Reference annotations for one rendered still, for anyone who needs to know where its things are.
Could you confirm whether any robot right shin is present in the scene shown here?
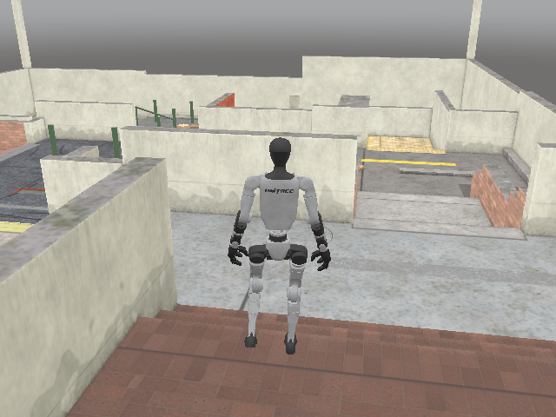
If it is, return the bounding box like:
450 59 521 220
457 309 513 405
287 288 301 343

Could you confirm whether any robot left upper arm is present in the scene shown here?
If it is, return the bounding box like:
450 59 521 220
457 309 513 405
238 175 261 223

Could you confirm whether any robot right hand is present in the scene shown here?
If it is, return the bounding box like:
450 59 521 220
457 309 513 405
311 249 331 271

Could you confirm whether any right robot forearm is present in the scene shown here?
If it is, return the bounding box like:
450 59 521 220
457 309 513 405
311 211 328 252

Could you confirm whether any left robot foot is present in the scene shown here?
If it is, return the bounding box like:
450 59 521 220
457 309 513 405
244 333 257 348

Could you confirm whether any robot left hand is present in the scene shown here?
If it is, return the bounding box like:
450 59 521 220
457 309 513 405
228 245 248 266

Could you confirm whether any robot right upper arm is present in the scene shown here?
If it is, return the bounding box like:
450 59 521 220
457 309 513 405
298 176 320 225

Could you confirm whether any left robot forearm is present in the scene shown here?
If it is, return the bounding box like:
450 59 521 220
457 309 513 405
229 210 247 248

